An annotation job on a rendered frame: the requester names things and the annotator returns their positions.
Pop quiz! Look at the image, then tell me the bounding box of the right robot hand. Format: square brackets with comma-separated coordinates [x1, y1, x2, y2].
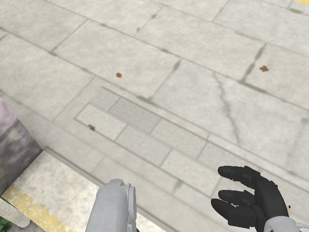
[211, 165, 291, 232]

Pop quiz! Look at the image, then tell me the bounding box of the left robot thigh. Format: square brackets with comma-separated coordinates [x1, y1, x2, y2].
[85, 182, 137, 232]

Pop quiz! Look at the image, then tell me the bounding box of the robot right forearm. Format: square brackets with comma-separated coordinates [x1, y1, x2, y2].
[264, 216, 301, 232]

